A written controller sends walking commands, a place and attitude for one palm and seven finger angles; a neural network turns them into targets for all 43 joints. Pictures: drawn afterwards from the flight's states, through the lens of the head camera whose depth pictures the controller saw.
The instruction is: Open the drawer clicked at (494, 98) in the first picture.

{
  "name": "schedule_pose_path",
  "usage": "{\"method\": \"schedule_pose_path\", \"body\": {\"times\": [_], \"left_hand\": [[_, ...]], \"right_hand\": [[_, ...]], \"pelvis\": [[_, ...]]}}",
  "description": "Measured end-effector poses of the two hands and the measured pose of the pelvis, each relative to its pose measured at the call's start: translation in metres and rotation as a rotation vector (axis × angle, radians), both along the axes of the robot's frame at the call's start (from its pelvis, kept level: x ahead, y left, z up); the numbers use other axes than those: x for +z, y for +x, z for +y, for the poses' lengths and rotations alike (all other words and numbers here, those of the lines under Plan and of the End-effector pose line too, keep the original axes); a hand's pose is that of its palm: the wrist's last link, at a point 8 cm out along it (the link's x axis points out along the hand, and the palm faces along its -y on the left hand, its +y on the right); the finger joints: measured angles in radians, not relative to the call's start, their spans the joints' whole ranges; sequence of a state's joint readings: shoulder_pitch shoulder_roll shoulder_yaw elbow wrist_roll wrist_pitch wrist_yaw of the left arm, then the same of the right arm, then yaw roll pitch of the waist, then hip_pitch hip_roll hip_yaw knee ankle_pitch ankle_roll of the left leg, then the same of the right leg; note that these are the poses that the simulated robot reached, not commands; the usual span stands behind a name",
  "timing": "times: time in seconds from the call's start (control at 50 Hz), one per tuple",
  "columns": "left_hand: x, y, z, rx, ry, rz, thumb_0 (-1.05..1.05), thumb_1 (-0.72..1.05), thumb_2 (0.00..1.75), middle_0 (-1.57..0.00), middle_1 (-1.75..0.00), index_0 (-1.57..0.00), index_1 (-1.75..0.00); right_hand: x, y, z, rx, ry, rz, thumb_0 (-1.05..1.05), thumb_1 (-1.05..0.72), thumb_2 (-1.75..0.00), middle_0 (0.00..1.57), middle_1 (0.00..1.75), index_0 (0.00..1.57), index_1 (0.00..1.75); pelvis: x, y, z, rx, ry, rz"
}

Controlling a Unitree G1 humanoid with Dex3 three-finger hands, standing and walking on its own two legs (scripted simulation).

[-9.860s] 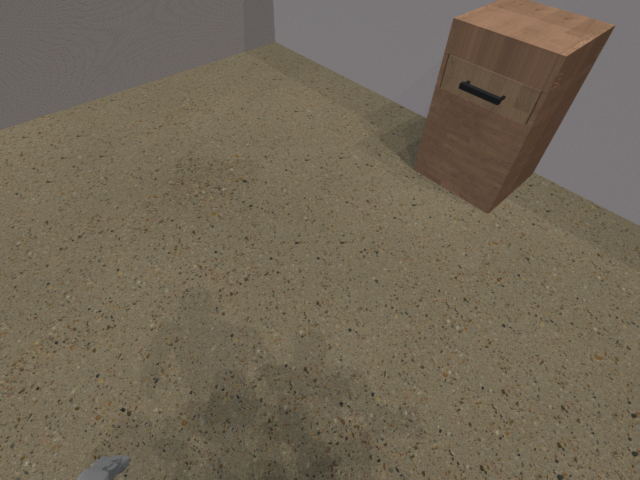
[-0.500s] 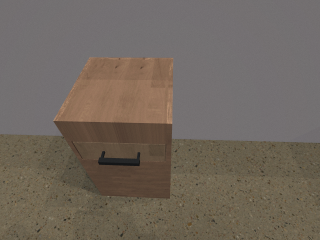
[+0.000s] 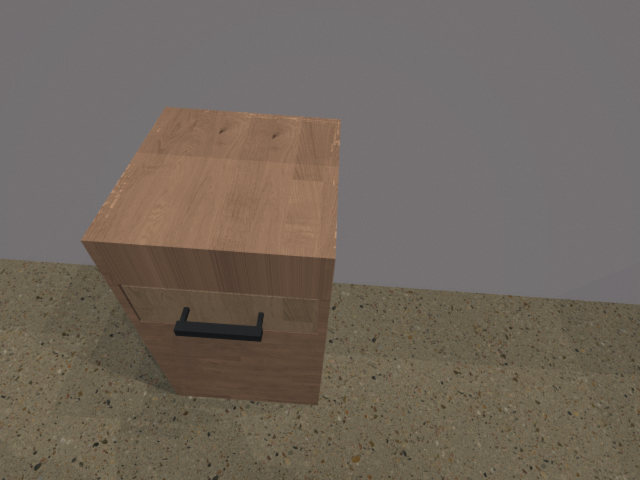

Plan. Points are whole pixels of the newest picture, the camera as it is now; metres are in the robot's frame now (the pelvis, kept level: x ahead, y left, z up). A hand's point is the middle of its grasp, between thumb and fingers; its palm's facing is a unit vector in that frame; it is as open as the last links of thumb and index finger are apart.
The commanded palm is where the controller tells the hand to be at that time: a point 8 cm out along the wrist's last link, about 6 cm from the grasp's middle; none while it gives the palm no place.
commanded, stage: come to a stop and stand still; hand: left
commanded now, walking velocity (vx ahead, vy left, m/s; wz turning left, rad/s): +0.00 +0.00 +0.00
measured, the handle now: (221, 322) +0.45 +0.22 -0.24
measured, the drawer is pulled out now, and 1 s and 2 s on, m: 0.00 0.00 0.00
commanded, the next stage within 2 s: look again from close up in 0.92 s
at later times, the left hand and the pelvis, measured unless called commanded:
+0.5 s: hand out of the picture -0.04 +0.21 -0.17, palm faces +0.02 -0.98 -0.17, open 7.4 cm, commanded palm none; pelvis -0.02 +0.05 +0.01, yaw +0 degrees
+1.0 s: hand out of the picture -0.06 +0.23 -0.17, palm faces +0.02 -0.99 -0.16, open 7.4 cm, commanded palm none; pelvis -0.03 +0.08 +0.01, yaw +0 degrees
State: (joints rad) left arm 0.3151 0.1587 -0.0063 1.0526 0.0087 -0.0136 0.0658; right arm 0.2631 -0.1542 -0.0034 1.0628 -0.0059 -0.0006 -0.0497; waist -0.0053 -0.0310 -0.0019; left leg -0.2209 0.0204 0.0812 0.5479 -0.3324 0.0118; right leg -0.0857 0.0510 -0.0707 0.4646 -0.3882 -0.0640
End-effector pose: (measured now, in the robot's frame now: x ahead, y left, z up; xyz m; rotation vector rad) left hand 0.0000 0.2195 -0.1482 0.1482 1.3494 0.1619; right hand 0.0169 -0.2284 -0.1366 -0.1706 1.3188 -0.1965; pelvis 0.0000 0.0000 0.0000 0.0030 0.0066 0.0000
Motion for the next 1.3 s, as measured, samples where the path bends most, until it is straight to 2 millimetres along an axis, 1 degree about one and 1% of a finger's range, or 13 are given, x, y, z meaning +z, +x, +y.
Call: {"method": "schedule_pose_path", "body": {"times": [0.1,0.2,0.28,0.52,0.66,0.8,0.96,1.14,1.3], "left_hand": [[0.004,0.004,0.014,-0.004,0.005,-0.022,0.01,0.92,0.9,-0.2,-0.3,-0.2,-0.3],[0.007,0.001,0.026,-0.003,0.006,-0.027,0.01,0.92,0.9,-0.2,-0.3,-0.19,-0.3],[0.008,-0.008,0.033,-0.002,0.0,-0.016,0.01,0.91,0.9,-0.2,-0.3,-0.19,-0.3],[0.005,-0.044,0.045,0.007,-0.032,0.072,0.01,0.91,0.9,-0.2,-0.3,-0.19,-0.3],[0.004,-0.057,0.051,0.014,-0.043,0.102,0.01,0.91,0.9,-0.2,-0.3,-0.19,-0.3],[0.004,-0.064,0.057,0.016,-0.047,0.12,0.01,0.91,0.9,-0.2,-0.3,-0.19,-0.3],[0.004,-0.068,0.062,0.018,-0.048,0.14,0.01,0.91,0.9,-0.2,-0.3,-0.19,-0.3],[0.004,-0.065,0.066,0.021,-0.042,0.138,0.01,0.91,0.9,-0.2,-0.3,-0.19,-0.3],[0.005,-0.061,0.066,0.018,-0.037,0.126,0.01,0.91,0.9,-0.2,-0.3,-0.19,-0.3]], "right_hand": [[0.003,0.01,0.011,0.022,0.003,-0.029,0.0,-0.91,-0.9,0.2,0.3,0.2,0.29],[0.004,0.006,0.024,0.033,0.011,-0.027,0.0,-0.92,-0.9,0.2,0.3,0.2,0.29],[0.005,-0.004,0.031,0.037,0.013,-0.005,0.0,-0.93,-0.9,0.2,0.3,0.2,0.29],[0.008,-0.046,0.055,0.024,0.022,0.097,0.0,-0.91,-0.9,0.2,0.3,0.2,0.29],[0.008,-0.06,0.07,0.012,0.031,0.123,0.0,-0.91,-0.9,0.2,0.3,0.2,0.29],[0.007,-0.062,0.083,0.007,0.039,0.13,0.0,-0.91,-0.9,0.2,0.3,0.2,0.29],[0.007,-0.061,0.089,-0.003,0.035,0.131,0.0,-0.91,-0.9,0.2,0.3,0.2,0.29],[0.006,-0.058,0.091,-0.009,0.032,0.124,0.0,-0.91,-0.9,0.2,0.3,0.2,0.29],[0.005,-0.061,0.092,-0.015,0.04,0.124,0.0,-0.91,-0.9,0.2,0.3,0.2,0.29]], "pelvis": [[0.002,-0.004,0.011,0.0,-0.004,-0.008],[0.005,-0.01,0.022,0.002,-0.005,-0.014],[0.007,-0.015,0.03,0.003,-0.006,-0.016],[0.009,-0.025,0.05,0.006,-0.011,-0.013],[0.009,-0.028,0.061,0.006,-0.012,-0.012],[0.009,-0.029,0.07,0.004,-0.01,-0.005],[0.009,-0.027,0.077,-0.001,-0.008,0.003],[0.009,-0.024,0.08,-0.003,-0.008,-0.003],[0.009,-0.025,0.079,-0.005,-0.005,-0.006]]}}
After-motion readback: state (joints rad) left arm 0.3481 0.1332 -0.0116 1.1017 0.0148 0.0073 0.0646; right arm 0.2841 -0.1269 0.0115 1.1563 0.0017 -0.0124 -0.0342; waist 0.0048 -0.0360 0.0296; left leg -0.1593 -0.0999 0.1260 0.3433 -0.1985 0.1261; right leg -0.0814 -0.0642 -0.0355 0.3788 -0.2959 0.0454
